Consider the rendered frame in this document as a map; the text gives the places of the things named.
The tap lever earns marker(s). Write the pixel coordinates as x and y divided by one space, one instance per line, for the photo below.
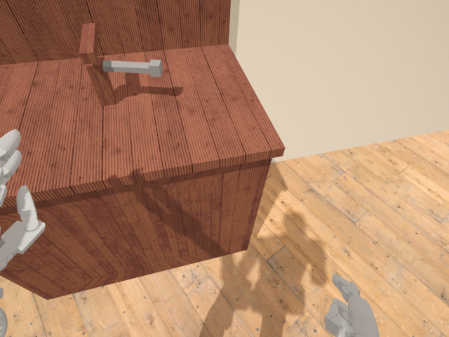
154 67

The right robot hand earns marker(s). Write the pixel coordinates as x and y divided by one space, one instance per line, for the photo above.
355 319

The counter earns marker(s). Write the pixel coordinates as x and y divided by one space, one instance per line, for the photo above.
131 174

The left robot hand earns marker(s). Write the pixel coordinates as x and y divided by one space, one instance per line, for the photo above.
21 235

